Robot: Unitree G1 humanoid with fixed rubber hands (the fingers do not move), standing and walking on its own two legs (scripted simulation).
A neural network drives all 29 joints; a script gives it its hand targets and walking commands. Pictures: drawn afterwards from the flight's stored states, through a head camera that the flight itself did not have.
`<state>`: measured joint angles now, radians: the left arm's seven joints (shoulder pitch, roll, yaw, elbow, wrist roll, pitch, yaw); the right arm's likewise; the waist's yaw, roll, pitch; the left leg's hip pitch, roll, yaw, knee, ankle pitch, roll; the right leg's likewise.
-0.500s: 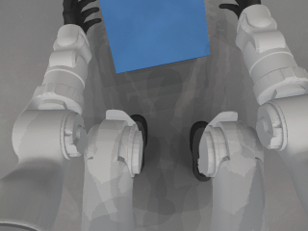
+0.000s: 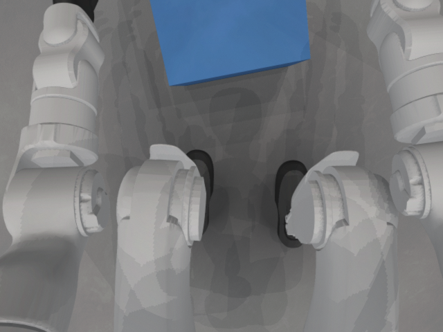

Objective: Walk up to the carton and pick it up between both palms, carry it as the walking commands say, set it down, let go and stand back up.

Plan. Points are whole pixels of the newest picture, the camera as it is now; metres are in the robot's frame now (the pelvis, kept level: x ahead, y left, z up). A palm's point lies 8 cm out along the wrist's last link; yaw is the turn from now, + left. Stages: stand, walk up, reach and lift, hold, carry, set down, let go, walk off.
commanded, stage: set down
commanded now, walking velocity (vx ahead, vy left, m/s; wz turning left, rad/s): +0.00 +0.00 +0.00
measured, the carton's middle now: out of the picture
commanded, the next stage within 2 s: let go in 1.26 s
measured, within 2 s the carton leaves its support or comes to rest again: neither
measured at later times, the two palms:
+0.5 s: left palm out of the picture +0.50 +0.26 -0.03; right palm out of the picture +0.55 -0.14 -0.03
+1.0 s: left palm out of the picture +0.50 +0.27 +0.12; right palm out of the picture +0.57 -0.15 +0.12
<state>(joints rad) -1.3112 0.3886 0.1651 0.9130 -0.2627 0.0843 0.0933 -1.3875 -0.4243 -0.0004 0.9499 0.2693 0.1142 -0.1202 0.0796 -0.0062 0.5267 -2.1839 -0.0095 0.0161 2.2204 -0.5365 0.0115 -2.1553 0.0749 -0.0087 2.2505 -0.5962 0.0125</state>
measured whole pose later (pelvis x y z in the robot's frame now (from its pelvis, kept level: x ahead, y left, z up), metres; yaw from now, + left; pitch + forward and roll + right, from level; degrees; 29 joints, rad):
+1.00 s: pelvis +0.00 +0.00 +0.23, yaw +1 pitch +24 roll -2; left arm -1.18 0.40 0.19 0.56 -0.22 0.37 0.09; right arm -1.29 -0.45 -0.16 0.69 0.19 0.36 -0.06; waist 0.08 0.01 0.52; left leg -1.49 -0.04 -0.03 1.47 -0.41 0.01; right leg -1.44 0.04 0.00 1.48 -0.46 0.01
